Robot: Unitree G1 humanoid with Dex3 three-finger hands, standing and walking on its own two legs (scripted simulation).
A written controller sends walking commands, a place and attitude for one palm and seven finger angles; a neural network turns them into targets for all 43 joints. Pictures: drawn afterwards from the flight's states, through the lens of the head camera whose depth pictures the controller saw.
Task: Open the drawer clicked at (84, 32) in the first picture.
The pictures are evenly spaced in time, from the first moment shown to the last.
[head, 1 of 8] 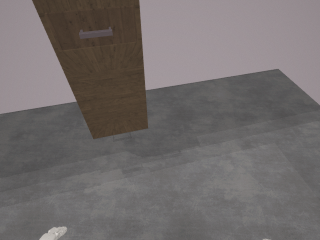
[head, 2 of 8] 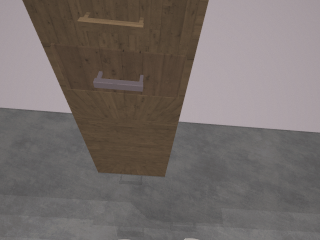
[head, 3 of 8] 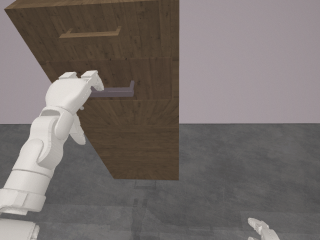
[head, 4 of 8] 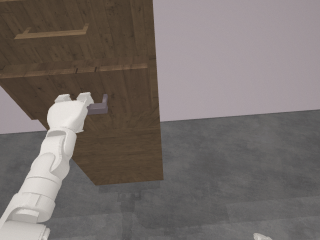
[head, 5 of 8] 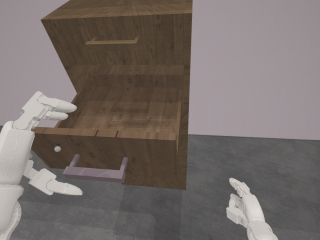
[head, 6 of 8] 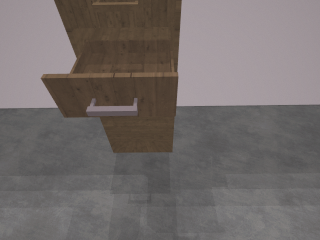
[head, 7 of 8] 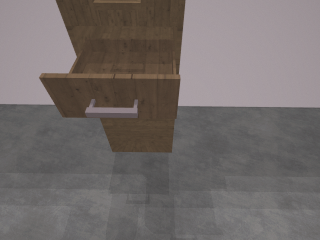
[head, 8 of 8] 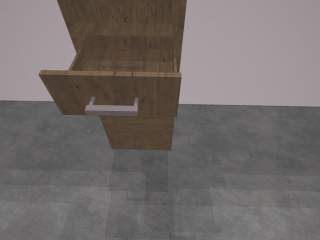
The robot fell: no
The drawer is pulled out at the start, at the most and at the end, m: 0.00 0.30 0.30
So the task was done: yes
